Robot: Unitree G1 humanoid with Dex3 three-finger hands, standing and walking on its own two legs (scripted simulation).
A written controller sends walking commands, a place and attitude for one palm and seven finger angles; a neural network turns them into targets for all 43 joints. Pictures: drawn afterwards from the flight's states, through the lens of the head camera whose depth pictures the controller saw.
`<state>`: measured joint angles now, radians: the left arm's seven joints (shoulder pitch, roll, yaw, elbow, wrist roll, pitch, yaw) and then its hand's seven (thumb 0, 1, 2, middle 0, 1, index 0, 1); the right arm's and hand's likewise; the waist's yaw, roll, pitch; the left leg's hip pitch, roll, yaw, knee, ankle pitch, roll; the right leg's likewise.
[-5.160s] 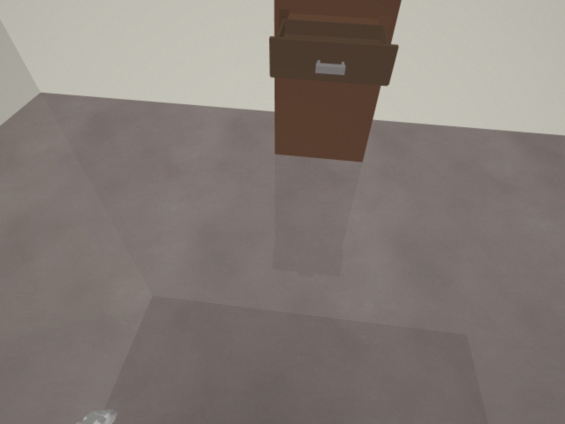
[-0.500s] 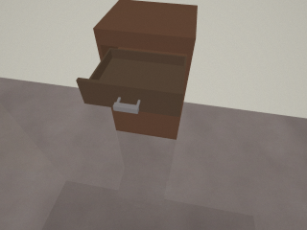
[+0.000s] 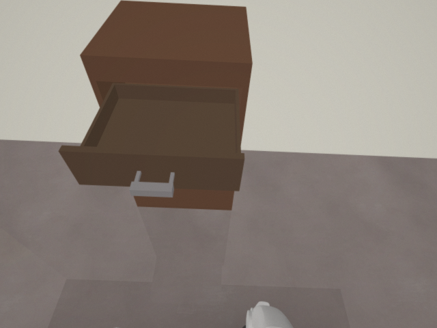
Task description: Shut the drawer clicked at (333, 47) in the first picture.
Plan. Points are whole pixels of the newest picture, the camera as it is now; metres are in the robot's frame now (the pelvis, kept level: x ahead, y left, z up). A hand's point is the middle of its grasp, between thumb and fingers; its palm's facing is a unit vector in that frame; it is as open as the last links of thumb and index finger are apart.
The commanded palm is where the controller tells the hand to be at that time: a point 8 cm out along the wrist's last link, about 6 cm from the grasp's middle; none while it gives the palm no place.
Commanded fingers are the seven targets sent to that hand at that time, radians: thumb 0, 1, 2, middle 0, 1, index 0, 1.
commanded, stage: take the last steps up to it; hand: left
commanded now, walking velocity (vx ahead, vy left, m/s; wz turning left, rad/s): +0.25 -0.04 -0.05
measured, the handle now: (153, 182) +0.47 +0.18 -0.08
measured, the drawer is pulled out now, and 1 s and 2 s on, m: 0.30 0.30 0.30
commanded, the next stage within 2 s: come to a stop and stand still in 0.24 s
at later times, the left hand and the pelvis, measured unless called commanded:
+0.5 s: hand out of the picture +0.15 +0.13 -0.17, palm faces +0.04 -0.98 -0.20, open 7.3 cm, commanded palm none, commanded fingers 0.00 0.90 0.90 -0.20 -0.30 -0.20 -0.30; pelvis +0.14 -0.04 +0.00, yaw -2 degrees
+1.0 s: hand out of the picture +0.14 +0.15 -0.16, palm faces +0.01 -0.96 -0.28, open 7.4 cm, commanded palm none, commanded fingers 0.00 0.90 0.90 -0.20 -0.30 -0.20 -0.30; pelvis +0.14 -0.04 +0.00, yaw -3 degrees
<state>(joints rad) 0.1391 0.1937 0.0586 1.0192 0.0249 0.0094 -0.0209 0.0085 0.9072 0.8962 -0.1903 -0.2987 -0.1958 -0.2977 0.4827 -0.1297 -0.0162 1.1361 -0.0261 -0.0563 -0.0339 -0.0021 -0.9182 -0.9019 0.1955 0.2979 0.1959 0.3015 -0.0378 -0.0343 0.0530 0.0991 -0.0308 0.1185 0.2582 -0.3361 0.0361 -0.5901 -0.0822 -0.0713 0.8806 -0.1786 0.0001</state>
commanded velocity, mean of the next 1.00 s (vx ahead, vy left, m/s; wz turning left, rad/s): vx -0.02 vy -0.01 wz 0.00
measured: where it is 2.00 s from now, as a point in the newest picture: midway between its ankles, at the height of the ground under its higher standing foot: outside the picture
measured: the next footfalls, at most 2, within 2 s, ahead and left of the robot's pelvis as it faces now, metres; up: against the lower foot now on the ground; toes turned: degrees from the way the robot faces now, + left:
right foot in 0.12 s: +0.19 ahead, -0.12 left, +0.00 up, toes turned -6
left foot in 0.56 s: +0.19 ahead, +0.08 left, +0.00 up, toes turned +1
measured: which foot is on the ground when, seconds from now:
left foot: down 0.00-0.12, up 0.14-0.54, down 0.56-1.00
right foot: up 0.00-0.10, down 0.12-1.00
